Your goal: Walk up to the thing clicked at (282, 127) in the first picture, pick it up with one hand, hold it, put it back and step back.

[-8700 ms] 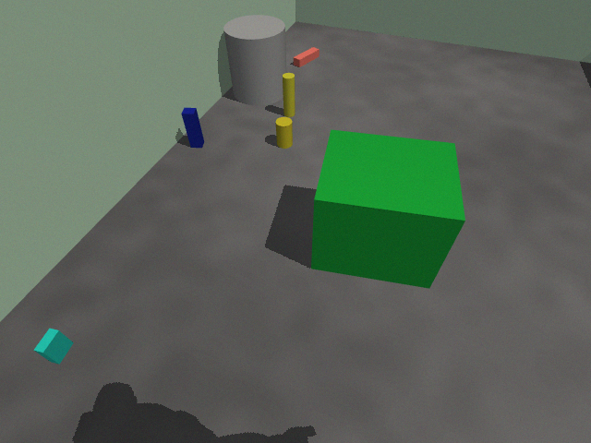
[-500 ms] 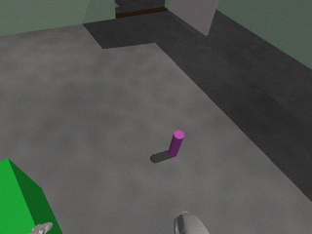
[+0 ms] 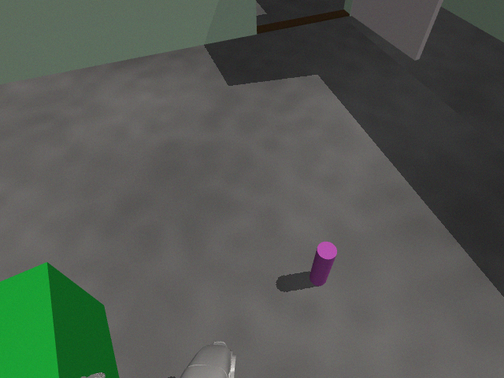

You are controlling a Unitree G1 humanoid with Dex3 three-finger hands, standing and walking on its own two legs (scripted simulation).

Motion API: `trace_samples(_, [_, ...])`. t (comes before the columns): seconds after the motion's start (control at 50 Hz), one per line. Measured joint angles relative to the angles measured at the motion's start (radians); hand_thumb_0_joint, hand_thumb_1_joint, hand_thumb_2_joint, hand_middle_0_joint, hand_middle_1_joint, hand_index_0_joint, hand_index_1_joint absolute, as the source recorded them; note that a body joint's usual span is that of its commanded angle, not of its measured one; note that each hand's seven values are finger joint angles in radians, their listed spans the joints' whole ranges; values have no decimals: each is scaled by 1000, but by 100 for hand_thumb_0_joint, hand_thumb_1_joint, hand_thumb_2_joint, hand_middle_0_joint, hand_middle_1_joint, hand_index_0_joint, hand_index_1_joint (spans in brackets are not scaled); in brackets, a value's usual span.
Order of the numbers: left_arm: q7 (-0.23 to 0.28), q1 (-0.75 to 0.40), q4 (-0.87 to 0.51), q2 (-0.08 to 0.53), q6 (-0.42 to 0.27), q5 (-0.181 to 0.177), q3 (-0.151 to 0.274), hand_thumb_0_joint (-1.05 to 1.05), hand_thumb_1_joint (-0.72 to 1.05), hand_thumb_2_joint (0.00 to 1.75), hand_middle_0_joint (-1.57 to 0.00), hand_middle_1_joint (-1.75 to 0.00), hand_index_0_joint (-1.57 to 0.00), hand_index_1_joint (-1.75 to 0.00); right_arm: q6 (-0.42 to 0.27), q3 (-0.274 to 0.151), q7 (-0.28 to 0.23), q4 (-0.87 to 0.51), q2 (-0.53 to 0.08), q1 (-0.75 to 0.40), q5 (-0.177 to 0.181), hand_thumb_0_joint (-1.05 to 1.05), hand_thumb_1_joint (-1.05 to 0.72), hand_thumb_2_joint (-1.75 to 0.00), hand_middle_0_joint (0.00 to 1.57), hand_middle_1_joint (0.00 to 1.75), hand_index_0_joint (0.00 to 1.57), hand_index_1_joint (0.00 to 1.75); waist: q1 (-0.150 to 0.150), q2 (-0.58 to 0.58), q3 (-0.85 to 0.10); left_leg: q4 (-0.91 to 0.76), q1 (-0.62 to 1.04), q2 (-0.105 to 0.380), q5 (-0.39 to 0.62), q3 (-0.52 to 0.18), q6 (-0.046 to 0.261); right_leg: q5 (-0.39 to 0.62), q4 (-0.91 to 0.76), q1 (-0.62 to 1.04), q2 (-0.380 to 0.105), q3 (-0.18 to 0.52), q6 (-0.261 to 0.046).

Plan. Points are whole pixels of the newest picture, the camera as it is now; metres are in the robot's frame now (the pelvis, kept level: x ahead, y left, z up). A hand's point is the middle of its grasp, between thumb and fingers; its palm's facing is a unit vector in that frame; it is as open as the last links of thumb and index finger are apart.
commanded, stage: walk up
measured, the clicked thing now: out of the picture +0.43 +1.54 -0.70
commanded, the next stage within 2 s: stand in 1.46 s
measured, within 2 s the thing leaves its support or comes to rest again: neither
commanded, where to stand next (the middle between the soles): +0.09 +0.03 m, yaw +6 degrees
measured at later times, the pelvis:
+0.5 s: pelvis +0.00 +0.01 -0.01, yaw +5 degrees
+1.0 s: pelvis +0.03 +0.01 +0.00, yaw +8 degrees
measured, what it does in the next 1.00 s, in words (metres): steps on the spot: left foot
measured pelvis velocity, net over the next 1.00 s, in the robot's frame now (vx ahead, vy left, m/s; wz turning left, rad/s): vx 0.03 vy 0.01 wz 0.14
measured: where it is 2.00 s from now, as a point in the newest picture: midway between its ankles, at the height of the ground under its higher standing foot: outside the picture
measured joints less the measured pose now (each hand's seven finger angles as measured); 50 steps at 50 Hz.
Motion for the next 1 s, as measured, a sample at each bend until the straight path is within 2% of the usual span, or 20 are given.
trace_samples(0.08, [13, 4, 13, 9, 19, 0, -3, 1, 90, 90, -20, -30, -20, -30, 25, 0, -6, 8, 20, -32, -1, 1, -91, -90, 20, 30, 20, 30, 8, -14, 26, -101, 22, 3, 54, 26, -1, -30, 30, 0, 4, -25, -3])
trace_samples(0.16, [19, -9, 22, 20, 34, -5, -8, 1, 90, 90, -20, -30, -20, -30, 41, 8, -4, 12, 40, -57, -3, 1, -91, -90, 20, 30, 20, 30, 11, -33, 33, -183, 94, 1, 39, 65, 17, -82, 110, -34, -7, -52, 1])
trace_samples(0.2, [21, -17, 27, 29, 38, -8, -13, 1, 90, 90, -21, -30, -20, -30, 40, 10, -4, 15, 48, -70, -5, 1, -91, -90, 20, 30, 20, 30, 6, -47, 27, -247, 143, -7, 29, 72, 26, -119, 174, -65, -23, -65, 7])
trace_samples(0.22, [22, -31, 33, 36, 41, -10, -14, 1, 90, 90, -21, -30, -20, -30, 39, 11, -6, 21, 60, -84, -8, 1, -91, -90, 20, 30, 20, 30, 5, -73, 36, -254, 148, -28, 26, 77, 25, -135, 205, -76, -47, -62, 12])
trace_samples(0.24, [24, -43, 39, 38, 44, -13, -14, 1, 90, 90, -20, -30, -20, -30, 36, 14, -6, 22, 67, -96, -12, 1, -91, -90, 20, 30, 20, 30, 10, -90, 42, -253, 147, -40, 30, 85, 27, -140, 225, -86, -60, -51, 19])
trace_samples(0.3, [24, -60, 59, 25, 49, -23, -20, 1, 90, 90, -20, -30, -20, -30, 31, 26, -3, 21, 63, -127, -11, 1, -91, -90, 20, 30, 20, 30, 7, -70, 34, -228, 129, -32, 29, 74, 41, -262, 258, -96, -30, 19, 39])
trace_samples(0.34, [20, -63, 75, 24, 53, -23, -20, 1, 91, 90, -20, -30, -20, -30, 33, 31, -6, 22, 66, -148, -10, 1, -91, -90, 20, 30, 20, 30, 4, -63, 17, -232, 123, -31, 35, 70, 42, -304, 256, -85, -27, 62, 42])
trace_samples(0.38, [21, -64, 91, 23, 49, -22, -20, 1, 91, 90, -20, -30, -20, -30, 34, 36, -5, 25, 68, -171, -7, 1, -91, -90, 20, 30, 20, 30, 6, -52, 3, -234, 119, -25, 40, 70, 39, -255, 218, -68, -31, 72, 52])
trace_samples(0.42, [26, -64, 113, 21, 38, -17, -21, 1, 91, 90, -20, -30, -20, -30, 40, 37, -2, 34, 71, -196, -3, 1, -91, -90, 20, 30, 20, 30, 3, -29, -1, -234, 126, -14, 44, 60, 34, -118, 153, -37, -21, 60, 68])
trace_samples(0.44, [29, -62, 124, 22, 33, -13, -21, 1, 91, 90, -20, -30, -20, -30, 44, 38, 0, 39, 74, -203, -1, 1, -91, -90, 20, 30, 20, 30, 1, -21, -6, -239, 132, -12, 48, 55, 31, -88, 133, -24, -19, 55, 76])
trace_samples(0.56, [28, -42, 173, 35, 23, 4, -26, 1, 90, 90, -20, -30, -20, -30, 58, 39, 22, 91, 86, -204, -7, 1, -91, -90, 20, 30, 20, 30, 0, -11, -67, -326, 170, -32, 71, 42, 28, -103, 75, 7, -31, 44, 68])
trace_samples(0.6, [26, -40, 183, 37, 15, 5, -27, 1, 90, 90, -20, -30, -20, -30, 57, 39, 28, 112, 82, -197, -11, 1, -91, -90, 20, 30, 20, 30, -1, -6, -75, -357, 179, -36, 92, 37, 28, -79, 42, 18, -32, 41, 68])
trace_samples(0.66, [25, -44, 197, 38, 6, 6, -27, 1, 90, 90, -20, -30, -20, -30, 54, 38, 32, 144, 74, -186, -11, 1, -91, -90, 20, 30, 20, 30, -2, 0, -72, -391, 196, -40, 134, 32, 26, -46, 11, 37, -35, 36, 78])
trace_samples(0.84, [24, -66, 223, 36, 9, 4, -27, 1, 90, 90, -20, -30, -20, -30, 56, 39, 32, 212, 73, -145, -13, 1, -91, -90, 20, 30, 20, 30, -18, -21, -73, -446, 225, -52, 141, 24, 28, -39, -46, 69, -44, 27, 84])
trace_samples(1.0, [31, -113, 232, 24, 9, -5, -34, 1, 90, 90, -20, -30, -20, -30, 51, 36, 20, 237, 78, -157, -6, 1, -91, -90, 20, 30, 20, 30, -27, -36, -62, -460, 243, -55, 132, 16, 28, -38, -83, 101, -44, 19, 88])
